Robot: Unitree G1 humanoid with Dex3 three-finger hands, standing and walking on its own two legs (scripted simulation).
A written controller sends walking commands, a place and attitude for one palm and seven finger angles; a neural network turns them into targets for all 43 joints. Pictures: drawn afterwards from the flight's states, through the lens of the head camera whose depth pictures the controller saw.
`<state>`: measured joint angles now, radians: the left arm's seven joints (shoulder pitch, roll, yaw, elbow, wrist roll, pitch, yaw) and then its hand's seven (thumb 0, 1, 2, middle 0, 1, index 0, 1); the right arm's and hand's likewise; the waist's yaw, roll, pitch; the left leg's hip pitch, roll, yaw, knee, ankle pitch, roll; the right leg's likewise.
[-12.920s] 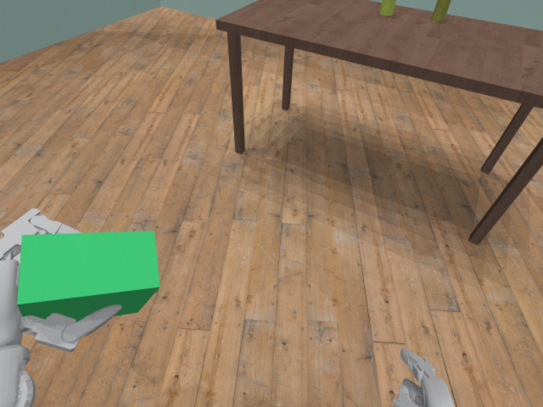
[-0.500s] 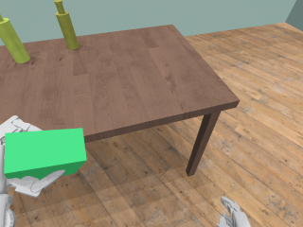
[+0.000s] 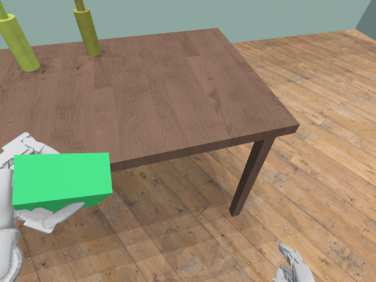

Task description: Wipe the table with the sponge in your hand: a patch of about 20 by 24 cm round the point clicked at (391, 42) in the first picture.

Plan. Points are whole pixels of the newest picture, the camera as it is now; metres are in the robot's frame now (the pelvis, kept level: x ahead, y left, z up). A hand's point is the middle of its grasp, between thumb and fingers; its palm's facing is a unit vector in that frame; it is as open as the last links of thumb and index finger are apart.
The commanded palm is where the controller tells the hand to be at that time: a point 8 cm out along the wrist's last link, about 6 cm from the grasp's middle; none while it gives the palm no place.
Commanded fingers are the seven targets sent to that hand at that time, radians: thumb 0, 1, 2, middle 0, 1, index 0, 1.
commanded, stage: look again from close up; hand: left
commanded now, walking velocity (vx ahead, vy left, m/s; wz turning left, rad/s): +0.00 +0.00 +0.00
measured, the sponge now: (76, 184) +0.23 +0.21 +0.15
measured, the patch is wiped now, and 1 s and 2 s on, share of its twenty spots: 0.00 0.00 0.00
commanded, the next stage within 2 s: shuffle to correct the standing spot in 0.28 s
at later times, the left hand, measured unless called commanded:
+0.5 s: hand (37, 155) +0.27 +0.28 +0.17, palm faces +0.33 -0.84 -0.43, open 10.0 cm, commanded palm +0.21 +0.31 +0.18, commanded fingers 0.00 0.10 1.30 -1.20 -1.60 -1.20 -1.60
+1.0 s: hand (29, 153) +0.27 +0.29 +0.17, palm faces +0.35 -0.86 -0.36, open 10.0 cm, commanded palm +0.22 +0.34 +0.18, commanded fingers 0.00 0.10 1.30 -1.20 -1.60 -1.20 -1.60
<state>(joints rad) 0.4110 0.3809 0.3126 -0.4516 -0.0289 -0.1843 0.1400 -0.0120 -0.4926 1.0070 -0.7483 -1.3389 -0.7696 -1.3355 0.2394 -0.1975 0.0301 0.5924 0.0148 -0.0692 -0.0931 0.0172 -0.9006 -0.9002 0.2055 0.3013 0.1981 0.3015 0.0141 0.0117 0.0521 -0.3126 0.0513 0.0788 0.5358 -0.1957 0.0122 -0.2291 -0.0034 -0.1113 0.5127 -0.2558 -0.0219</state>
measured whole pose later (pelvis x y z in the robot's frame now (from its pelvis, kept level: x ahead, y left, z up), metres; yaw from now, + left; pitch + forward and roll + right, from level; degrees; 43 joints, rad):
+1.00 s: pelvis +0.04 +0.07 -0.01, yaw -4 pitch -2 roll -2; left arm 0.43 0.36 0.37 -0.51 -0.05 -0.21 0.15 -0.01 -0.49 1.01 -0.75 -1.34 -0.77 -1.34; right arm 0.18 -0.23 0.01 0.57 -0.01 -0.07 -0.02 0.02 -0.90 -0.90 0.21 0.30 0.20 0.30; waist 0.00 0.01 0.06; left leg -0.31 -0.03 0.13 0.67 -0.34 0.10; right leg -0.25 -0.07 0.00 0.63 -0.35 0.04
